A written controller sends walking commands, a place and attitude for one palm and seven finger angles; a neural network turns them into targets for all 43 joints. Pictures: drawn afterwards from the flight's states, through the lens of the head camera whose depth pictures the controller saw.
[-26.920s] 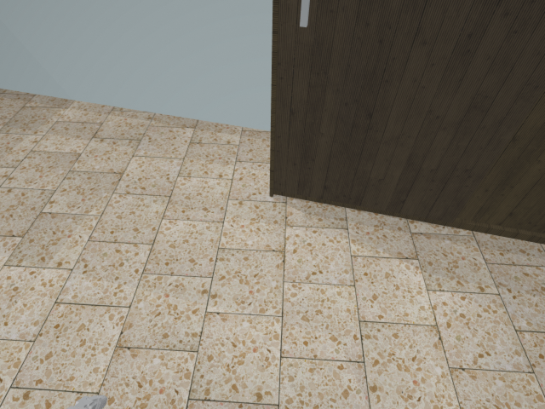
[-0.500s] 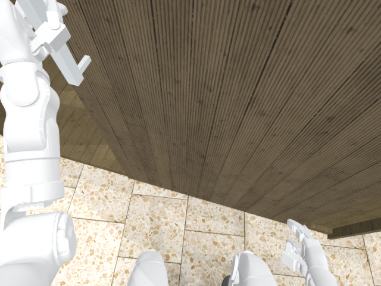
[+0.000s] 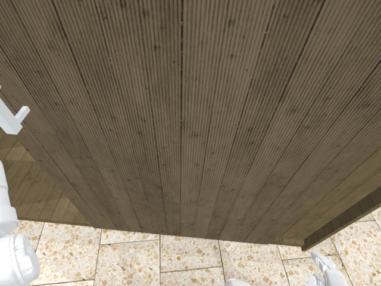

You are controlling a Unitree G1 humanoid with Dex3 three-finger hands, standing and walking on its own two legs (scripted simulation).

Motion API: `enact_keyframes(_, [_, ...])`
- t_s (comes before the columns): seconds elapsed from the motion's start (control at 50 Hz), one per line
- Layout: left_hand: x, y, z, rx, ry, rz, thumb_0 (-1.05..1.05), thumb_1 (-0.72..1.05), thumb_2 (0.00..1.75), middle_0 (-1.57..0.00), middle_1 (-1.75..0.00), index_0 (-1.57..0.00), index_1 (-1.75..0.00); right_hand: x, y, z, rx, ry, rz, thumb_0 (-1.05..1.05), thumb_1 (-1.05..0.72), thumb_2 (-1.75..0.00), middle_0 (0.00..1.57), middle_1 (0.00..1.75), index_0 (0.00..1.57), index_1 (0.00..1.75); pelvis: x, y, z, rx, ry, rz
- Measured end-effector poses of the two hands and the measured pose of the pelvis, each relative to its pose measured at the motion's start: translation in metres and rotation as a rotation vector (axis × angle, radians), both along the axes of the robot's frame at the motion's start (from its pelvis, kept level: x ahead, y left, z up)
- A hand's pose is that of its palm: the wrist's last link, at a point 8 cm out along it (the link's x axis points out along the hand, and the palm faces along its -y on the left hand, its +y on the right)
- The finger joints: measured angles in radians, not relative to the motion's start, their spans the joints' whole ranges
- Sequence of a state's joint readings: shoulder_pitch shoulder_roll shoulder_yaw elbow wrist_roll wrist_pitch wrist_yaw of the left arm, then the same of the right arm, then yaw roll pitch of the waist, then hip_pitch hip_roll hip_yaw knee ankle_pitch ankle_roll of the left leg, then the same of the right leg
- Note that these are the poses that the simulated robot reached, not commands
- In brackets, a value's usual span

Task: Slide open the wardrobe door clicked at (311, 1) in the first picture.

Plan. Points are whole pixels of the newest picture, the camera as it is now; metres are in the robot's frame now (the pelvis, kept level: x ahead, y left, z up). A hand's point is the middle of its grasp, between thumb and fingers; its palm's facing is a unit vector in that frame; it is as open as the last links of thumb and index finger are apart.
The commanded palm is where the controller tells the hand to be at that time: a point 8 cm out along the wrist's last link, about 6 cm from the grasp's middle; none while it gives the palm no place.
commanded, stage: stop walking and hold the door there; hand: left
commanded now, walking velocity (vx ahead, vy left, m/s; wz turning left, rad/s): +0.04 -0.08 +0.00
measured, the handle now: out of the picture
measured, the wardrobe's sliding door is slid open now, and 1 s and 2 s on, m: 0.65 0.65 0.65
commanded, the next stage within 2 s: none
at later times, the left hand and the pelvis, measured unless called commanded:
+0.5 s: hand out of the picture +0.37 +0.36 +0.24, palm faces +0.65 -0.75 -0.11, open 6.5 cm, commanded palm +0.32 +0.39 +0.21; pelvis -0.06 -0.01 +0.00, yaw -5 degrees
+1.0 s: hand out of the picture +0.36 +0.36 +0.24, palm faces +0.63 -0.77 -0.12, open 6.7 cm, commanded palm +0.32 +0.39 +0.21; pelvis -0.06 -0.01 +0.00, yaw -5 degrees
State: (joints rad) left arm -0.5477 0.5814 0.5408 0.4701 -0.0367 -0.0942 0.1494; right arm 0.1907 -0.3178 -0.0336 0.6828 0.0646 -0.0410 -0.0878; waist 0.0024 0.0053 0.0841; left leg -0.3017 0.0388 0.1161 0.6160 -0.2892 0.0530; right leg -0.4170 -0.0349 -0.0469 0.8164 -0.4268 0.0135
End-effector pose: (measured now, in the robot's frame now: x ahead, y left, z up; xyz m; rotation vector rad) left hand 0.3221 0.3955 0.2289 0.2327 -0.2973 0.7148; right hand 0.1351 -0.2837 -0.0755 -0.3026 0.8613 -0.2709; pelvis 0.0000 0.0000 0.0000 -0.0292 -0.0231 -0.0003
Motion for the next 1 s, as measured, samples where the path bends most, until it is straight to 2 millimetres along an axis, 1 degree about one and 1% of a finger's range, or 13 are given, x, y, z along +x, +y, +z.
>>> enact_keyframes(0.1, [-0.002, -0.001, 0.002, -0.027, 0.034, -0.012, -0.08, 0.68, 0.76, -0.46, -1.40, -0.23, -1.33, -0.037, 0.016, 0.008, 0.039, 0.020, -0.012, 0.01, -0.91, -0.90, 0.20, 0.30, 0.20, 0.30, -0.008, -0.004, 0.013, -0.026, 0.017, -0.027])
enact_keyframes(0.16, [-0.003, -0.001, 0.004, -0.029, 0.059, -0.009, -0.08, 0.68, 0.74, -0.46, -1.40, -0.23, -1.33, -0.055, 0.021, 0.005, 0.063, 0.032, -0.015, 0.01, -0.90, -0.90, 0.20, 0.30, 0.20, 0.30, -0.015, -0.009, 0.015, -0.024, 0.025, -0.050])
enact_keyframes(0.2, [-0.004, -0.002, 0.005, -0.028, 0.075, 0.000, -0.08, 0.68, 0.73, -0.46, -1.40, -0.23, -1.33, -0.065, 0.021, 0.002, 0.075, 0.037, -0.017, 0.01, -0.90, -0.90, 0.20, 0.30, 0.20, 0.30, -0.021, -0.013, 0.013, -0.016, 0.031, -0.063])
enact_keyframes(0.26, [-0.004, -0.003, 0.006, -0.024, 0.095, 0.022, -0.09, 0.68, 0.72, -0.46, -1.40, -0.23, -1.33, -0.079, 0.014, -0.008, 0.084, 0.037, -0.029, 0.01, -0.90, -0.90, 0.20, 0.30, 0.21, 0.30, -0.031, -0.020, 0.006, 0.009, 0.038, -0.086])
enact_keyframes(0.32, [-0.005, -0.004, 0.007, -0.041, 0.115, 0.038, -0.09, 0.68, 0.72, -0.46, -1.40, -0.22, -1.34, -0.095, 0.002, -0.013, 0.077, 0.045, -0.072, 0.01, -0.90, -0.90, 0.20, 0.30, 0.21, 0.30, -0.043, -0.021, 0.006, -0.005, 0.032, -0.089])
enact_keyframes(0.42, [-0.006, -0.005, 0.008, -0.095, 0.123, 0.013, -0.06, 0.69, 0.72, -0.46, -1.40, -0.23, -1.33, -0.126, -0.020, -0.012, 0.021, 0.075, -0.139, 0.01, -0.90, -0.90, 0.20, 0.30, 0.21, 0.30, -0.056, -0.018, 0.004, -0.004, 0.014, -0.089])
enact_keyframes(0.48, [-0.007, -0.005, 0.009, -0.112, 0.131, -0.006, -0.05, 0.69, 0.73, -0.45, -1.40, -0.22, -1.31, -0.145, -0.030, -0.008, -0.014, 0.086, -0.171, 0.01, -0.90, -0.90, 0.20, 0.30, 0.20, 0.30, -0.062, -0.015, 0.003, -0.003, 0.009, -0.093])
enact_keyframes(0.56, [-0.009, -0.005, 0.010, -0.125, 0.136, -0.024, -0.05, 0.70, 0.74, -0.42, -1.38, -0.22, -1.29, -0.168, -0.034, -0.004, -0.042, 0.108, -0.199, 0.01, -0.90, -0.90, 0.20, 0.30, 0.20, 0.30, -0.067, -0.012, 0.004, -0.001, 0.007, -0.093])
enact_keyframes(0.66, [-0.009, -0.005, 0.010, -0.131, 0.140, -0.030, -0.04, 0.70, 0.75, -0.40, -1.36, -0.21, -1.27, -0.189, -0.029, -0.008, -0.034, 0.148, -0.213, 0.01, -0.90, -0.90, 0.20, 0.30, 0.20, 0.30, -0.071, -0.012, 0.005, 0.004, 0.010, -0.090])
enact_keyframes(0.74, [-0.009, -0.006, 0.010, -0.131, 0.144, -0.025, -0.04, 0.70, 0.76, -0.39, -1.36, -0.20, -1.27, -0.197, -0.021, -0.014, -0.007, 0.179, -0.209, 0.01, -0.90, -0.90, 0.20, 0.30, 0.20, 0.30, -0.071, -0.013, 0.005, 0.003, 0.012, -0.090])
enact_keyframes(0.82, [-0.009, -0.006, 0.010, -0.129, 0.146, -0.022, -0.04, 0.70, 0.77, -0.38, -1.35, -0.19, -1.27, -0.195, -0.014, -0.019, 0.018, 0.191, -0.199, 0.01, -0.90, -0.90, 0.20, 0.30, 0.20, 0.30, -0.070, -0.013, 0.005, 0.002, 0.011, -0.093])
enact_keyframes(0.9, [-0.009, -0.006, 0.010, -0.124, 0.147, -0.023, -0.04, 0.70, 0.77, -0.38, -1.35, -0.19, -1.27, -0.184, -0.011, -0.021, 0.030, 0.175, -0.186, 0.01, -0.90, -0.90, 0.20, 0.30, 0.20, 0.30, -0.067, -0.013, 0.004, 0.001, 0.010, -0.096])
enact_keyframes(1.0, [-0.009, -0.005, 0.009, -0.105, 0.144, -0.034, -0.05, 0.69, 0.78, -0.40, -1.36, -0.19, -1.28, -0.163, -0.011, -0.022, 0.025, 0.146, -0.165, 0.01, -0.90, -0.90, 0.20, 0.30, 0.21, 0.30, -0.062, -0.007, 0.002, 0.000, 0.008, -0.079])
